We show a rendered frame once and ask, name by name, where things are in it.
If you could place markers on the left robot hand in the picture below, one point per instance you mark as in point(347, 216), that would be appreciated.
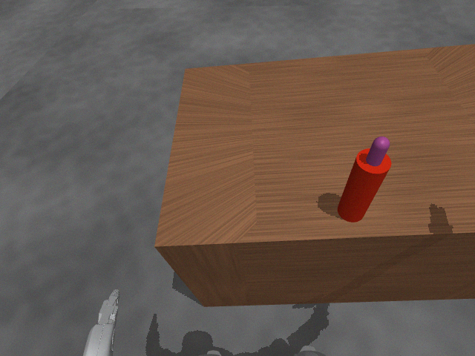
point(100, 340)

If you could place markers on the bottle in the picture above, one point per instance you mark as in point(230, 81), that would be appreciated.
point(368, 172)

